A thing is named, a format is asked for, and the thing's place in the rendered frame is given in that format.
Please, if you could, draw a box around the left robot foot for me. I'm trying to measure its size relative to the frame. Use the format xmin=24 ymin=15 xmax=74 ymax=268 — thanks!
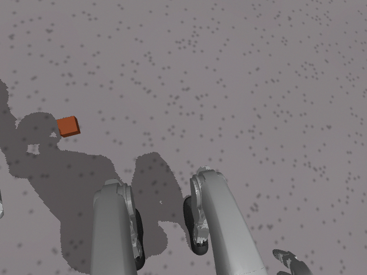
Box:
xmin=135 ymin=209 xmax=145 ymax=271

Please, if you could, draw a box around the small box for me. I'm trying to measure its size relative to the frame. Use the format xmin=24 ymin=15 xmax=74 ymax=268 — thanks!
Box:
xmin=57 ymin=116 xmax=80 ymax=138

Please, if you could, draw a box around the right robot hand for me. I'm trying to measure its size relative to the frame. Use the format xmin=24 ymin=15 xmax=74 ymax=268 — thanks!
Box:
xmin=272 ymin=249 xmax=313 ymax=275

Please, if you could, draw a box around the right robot foot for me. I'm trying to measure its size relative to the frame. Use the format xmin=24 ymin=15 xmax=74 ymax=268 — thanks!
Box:
xmin=183 ymin=196 xmax=208 ymax=256

